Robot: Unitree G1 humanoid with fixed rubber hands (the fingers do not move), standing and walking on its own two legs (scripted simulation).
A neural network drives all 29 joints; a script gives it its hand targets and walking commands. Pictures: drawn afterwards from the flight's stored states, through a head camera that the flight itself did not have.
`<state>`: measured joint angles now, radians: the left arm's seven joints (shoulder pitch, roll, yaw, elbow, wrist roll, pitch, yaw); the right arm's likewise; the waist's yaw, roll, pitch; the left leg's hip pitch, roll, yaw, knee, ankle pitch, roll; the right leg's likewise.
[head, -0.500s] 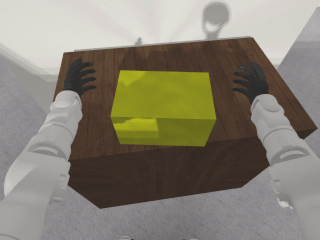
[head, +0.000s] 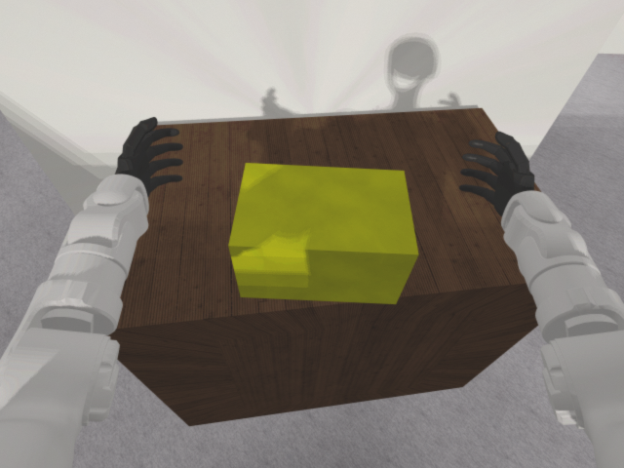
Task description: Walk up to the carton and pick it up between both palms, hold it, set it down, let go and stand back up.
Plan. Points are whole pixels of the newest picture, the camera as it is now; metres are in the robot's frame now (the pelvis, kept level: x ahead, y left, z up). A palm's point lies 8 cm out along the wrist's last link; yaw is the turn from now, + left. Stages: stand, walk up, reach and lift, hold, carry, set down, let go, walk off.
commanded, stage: set down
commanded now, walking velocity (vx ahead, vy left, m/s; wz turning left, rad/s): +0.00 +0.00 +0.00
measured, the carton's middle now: (321, 234) +0.45 +0.00 -0.01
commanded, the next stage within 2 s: none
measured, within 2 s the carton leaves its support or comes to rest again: neither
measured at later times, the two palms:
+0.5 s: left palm (138, 248) +0.35 +0.24 +0.08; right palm (518, 269) +0.34 -0.25 +0.07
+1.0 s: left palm (131, 321) +0.27 +0.23 +0.03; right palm (517, 340) +0.27 -0.24 +0.03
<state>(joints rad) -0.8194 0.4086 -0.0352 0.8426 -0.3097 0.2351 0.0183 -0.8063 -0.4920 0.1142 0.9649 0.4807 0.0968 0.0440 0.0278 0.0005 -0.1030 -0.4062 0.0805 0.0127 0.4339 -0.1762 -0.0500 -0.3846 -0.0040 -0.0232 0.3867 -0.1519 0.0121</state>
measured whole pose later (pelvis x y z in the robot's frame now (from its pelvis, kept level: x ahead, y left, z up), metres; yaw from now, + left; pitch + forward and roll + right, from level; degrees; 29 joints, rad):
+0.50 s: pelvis +0.01 +0.00 +0.01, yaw -1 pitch +2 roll +0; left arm -0.31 0.31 0.09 0.35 -0.23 0.28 0.02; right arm -0.30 -0.42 0.00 0.50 0.39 0.06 0.04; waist 0.01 0.01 -0.01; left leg -0.21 0.07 0.04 0.36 -0.18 -0.04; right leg -0.21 -0.01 0.00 0.34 -0.16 0.02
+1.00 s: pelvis +0.01 +0.00 +0.01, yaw -1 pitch -1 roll +0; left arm 0.01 0.26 0.03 0.27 -0.23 0.09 0.04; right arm 0.04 -0.34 -0.03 0.35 0.32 -0.04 0.05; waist 0.02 0.01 0.01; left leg -0.14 0.07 0.05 0.35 -0.18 -0.04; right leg -0.15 -0.02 0.00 0.34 -0.18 0.01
